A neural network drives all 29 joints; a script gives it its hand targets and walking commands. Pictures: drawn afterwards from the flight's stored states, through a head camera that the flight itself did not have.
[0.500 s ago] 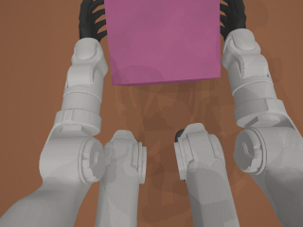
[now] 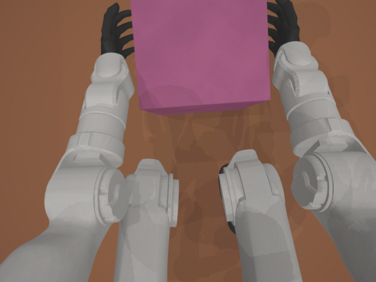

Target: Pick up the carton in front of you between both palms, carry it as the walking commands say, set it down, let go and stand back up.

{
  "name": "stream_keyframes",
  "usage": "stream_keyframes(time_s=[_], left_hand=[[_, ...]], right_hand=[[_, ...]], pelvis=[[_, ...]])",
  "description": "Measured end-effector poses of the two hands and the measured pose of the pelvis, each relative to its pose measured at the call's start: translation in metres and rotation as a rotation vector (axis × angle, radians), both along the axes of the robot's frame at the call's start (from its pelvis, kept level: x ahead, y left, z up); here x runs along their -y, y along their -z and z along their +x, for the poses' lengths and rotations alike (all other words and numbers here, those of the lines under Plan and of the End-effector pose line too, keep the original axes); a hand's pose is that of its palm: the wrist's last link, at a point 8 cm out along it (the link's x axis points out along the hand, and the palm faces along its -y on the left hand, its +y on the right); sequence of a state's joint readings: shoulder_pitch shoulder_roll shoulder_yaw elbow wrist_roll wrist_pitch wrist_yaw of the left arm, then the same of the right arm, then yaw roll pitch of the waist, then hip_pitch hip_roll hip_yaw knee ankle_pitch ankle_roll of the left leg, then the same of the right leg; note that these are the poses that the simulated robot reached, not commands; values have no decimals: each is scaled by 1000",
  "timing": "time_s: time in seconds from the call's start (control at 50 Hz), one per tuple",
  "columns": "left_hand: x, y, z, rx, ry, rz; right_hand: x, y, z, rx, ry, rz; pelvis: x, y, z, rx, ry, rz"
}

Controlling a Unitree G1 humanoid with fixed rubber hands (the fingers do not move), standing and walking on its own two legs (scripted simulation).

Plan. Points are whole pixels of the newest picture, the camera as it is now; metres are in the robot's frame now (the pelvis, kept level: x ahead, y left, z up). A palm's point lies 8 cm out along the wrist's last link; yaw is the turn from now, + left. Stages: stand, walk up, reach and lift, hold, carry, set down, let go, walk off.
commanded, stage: set down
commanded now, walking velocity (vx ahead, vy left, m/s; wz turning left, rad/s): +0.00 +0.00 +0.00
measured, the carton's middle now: (198, 61) +0.50 -0.04 -0.24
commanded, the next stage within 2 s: let go in 1.92 s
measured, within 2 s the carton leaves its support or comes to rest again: rests again in 0.06 s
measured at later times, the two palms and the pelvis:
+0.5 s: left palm (113, 54) +0.52 +0.12 -0.17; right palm (284, 45) +0.50 -0.19 -0.17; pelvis -0.01 +0.00 -0.01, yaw +0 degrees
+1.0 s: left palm (92, 52) +0.52 +0.16 -0.16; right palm (308, 37) +0.51 -0.23 -0.16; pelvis +0.00 +0.00 -0.01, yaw +0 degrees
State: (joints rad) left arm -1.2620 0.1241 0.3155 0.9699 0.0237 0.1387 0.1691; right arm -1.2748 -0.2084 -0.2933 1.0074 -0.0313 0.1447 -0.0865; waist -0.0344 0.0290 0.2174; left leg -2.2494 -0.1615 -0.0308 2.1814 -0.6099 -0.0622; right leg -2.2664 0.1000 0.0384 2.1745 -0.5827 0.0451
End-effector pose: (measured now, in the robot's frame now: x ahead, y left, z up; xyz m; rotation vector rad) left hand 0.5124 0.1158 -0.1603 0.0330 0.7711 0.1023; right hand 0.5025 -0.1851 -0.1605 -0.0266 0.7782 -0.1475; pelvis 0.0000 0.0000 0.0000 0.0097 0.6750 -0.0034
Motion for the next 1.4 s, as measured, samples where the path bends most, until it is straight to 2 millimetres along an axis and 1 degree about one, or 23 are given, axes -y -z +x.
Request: stream_keyframes(time_s=[0.14, 0.62, 0.68, 0.78, 0.82, 0.88, 0.96, 1.04, 1.14, 1.22, 1.3, 1.4], left_hand=[[-2, 7, 2, -4, 13, -5], [-6, 11, 4, 18, 86, -14], [-13, 19, 1, 6, 73, 8], [-37, 35, -7, -12, 27, 39], [-44, 37, -7, -2, 19, 42], [-47, 33, -2, 27, 15, 37], [-43, 17, 6, 80, 20, 26], [-37, -12, 10, 125, 23, 24], [-35, -58, 9, 132, 16, 30], [-36, -89, 8, 123, 8, 34], [-38, -114, 9, 125, 4, 36], [-40, -139, 11, 135, 3, 37]], right_hand=[[0, 9, 1, -9, -10, 4], [4, 13, 2, 12, -64, 18], [12, 22, -3, 1, -38, -2], [37, 36, -12, -14, 19, -34], [44, 37, -12, -2, 27, -39], [48, 33, -5, 32, 29, -36], [46, 17, 5, 89, 27, -27], [42, -13, 9, 135, 23, -21], [42, -58, 6, 139, 23, -23], [44, -88, 3, 125, 25, -28], [45, -113, 4, 128, 25, -28], [47, -139, 6, 141, 19, -30]], pelvis=[[0, 4, 1, 16, -1, -1], [1, 11, -8, 65, 1, 1], [1, 12, -8, 73, 1, 5], [2, 12, -7, 67, 4, 5], [3, 13, -6, 63, 5, 6], [3, 14, -5, 57, 6, 6], [3, 13, -4, 46, 7, 6], [2, 2, -3, 34, 9, 6], [2, -26, -1, -8, 11, 8], [3, -50, 0, -50, 13, 10], [3, -70, 1, -84, 14, 12], [3, -92, 3, -111, 15, 12]])
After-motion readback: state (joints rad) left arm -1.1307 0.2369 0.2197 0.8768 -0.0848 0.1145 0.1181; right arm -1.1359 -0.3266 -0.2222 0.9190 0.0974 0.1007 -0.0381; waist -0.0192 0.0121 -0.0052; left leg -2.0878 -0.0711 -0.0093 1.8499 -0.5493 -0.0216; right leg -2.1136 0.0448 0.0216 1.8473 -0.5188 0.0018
